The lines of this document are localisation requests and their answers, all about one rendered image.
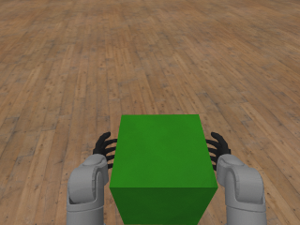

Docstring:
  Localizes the robot left forearm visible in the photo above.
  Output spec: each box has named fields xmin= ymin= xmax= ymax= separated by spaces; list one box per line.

xmin=66 ymin=154 xmax=109 ymax=225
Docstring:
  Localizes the robot right forearm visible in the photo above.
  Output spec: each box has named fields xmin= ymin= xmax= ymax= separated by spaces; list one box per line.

xmin=216 ymin=154 xmax=267 ymax=225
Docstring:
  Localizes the robot left hand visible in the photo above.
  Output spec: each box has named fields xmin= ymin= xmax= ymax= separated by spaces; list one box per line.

xmin=93 ymin=131 xmax=117 ymax=169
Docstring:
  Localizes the carton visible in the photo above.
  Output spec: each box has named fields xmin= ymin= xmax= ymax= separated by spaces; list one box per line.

xmin=109 ymin=114 xmax=218 ymax=225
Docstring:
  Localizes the robot right hand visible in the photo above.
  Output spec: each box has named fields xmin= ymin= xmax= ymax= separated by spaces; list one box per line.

xmin=205 ymin=131 xmax=232 ymax=171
